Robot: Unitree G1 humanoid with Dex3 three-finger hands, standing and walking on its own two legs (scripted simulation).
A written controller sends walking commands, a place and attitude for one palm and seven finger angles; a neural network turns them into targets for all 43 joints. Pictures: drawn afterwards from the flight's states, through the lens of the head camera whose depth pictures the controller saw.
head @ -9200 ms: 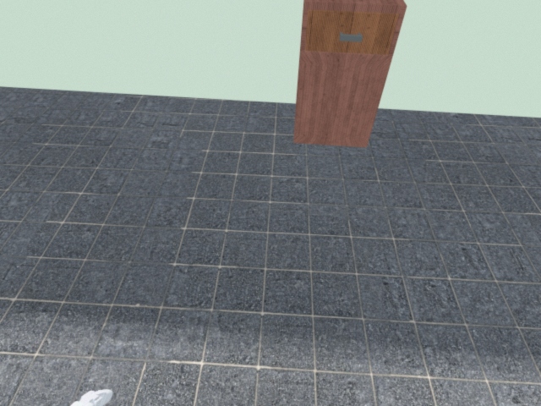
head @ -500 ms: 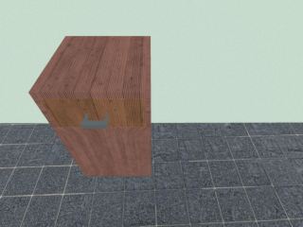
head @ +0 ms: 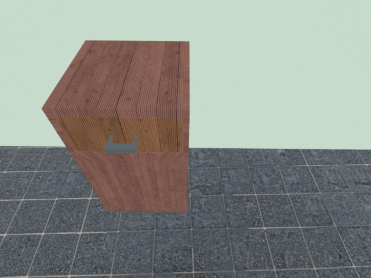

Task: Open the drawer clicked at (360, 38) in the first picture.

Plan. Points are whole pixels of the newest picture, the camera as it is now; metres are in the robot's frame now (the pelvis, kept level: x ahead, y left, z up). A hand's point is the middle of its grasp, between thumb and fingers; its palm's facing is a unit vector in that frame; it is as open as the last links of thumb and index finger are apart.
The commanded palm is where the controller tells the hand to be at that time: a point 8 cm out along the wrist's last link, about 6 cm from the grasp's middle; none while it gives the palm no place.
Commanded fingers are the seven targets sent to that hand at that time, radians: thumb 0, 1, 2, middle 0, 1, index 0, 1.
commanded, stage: look again from close up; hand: left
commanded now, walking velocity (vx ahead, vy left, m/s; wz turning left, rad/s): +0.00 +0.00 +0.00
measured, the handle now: (122, 143) +0.54 +0.25 -0.12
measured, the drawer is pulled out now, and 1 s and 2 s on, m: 0.00 0.00 0.00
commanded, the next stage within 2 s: shuffle to correct the standing spot in 0.54 s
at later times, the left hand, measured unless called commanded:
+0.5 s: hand out of the picture -0.02 +0.20 -0.18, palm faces +0.02 -0.98 -0.19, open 7.4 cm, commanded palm none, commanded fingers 0.00 0.90 0.90 -0.20 -0.30 -0.20 -0.30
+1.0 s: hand out of the picture -0.11 +0.21 -0.19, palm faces +0.10 -0.98 -0.16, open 7.4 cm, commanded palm none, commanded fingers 0.00 0.90 0.90 -0.20 -0.30 -0.20 -0.30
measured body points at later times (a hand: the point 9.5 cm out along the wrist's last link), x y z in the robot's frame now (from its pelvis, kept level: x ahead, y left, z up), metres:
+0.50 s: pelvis -0.04 +0.03 -0.01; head -0.06 +0.04 +0.44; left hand -0.02 +0.26 -0.17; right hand +0.00 -0.21 -0.15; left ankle -0.02 +0.14 -0.74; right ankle -0.06 -0.10 -0.74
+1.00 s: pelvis -0.03 +0.05 -0.01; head -0.04 +0.06 +0.44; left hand -0.11 +0.26 -0.17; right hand -0.06 -0.18 -0.17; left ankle -0.02 +0.14 -0.74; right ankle -0.06 -0.10 -0.74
